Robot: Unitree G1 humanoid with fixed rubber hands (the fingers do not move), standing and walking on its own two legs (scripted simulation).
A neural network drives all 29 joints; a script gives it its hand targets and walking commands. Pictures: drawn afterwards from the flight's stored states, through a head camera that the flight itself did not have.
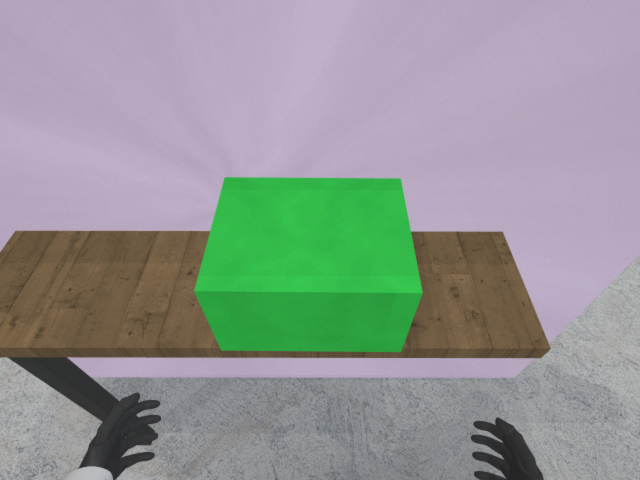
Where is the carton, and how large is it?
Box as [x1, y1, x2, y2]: [194, 177, 422, 351]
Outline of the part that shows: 224,178 194,290 221,350 401,350 422,292 401,182 399,178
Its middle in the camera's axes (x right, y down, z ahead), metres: -0.02 +0.03 +0.57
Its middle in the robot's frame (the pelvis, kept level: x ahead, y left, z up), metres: +0.42 +0.05 +0.02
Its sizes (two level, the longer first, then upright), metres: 0.265 0.204 0.158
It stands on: a table, 0.72 m high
